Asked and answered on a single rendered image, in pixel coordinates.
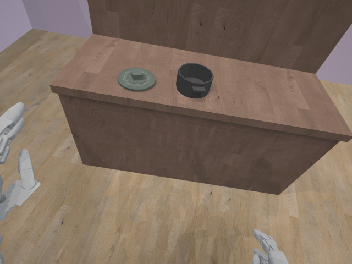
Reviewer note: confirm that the lid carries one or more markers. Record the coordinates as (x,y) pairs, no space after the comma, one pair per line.
(126,81)

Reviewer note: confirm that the table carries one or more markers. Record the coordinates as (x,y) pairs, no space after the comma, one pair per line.
(266,118)

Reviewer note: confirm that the left robot hand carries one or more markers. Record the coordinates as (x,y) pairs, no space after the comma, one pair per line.
(11,123)

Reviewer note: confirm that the knob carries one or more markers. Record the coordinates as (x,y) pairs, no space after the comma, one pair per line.
(136,73)

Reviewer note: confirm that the right robot hand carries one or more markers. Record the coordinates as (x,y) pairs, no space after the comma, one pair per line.
(275,256)

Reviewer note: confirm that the pot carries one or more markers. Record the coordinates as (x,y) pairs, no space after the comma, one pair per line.
(194,80)

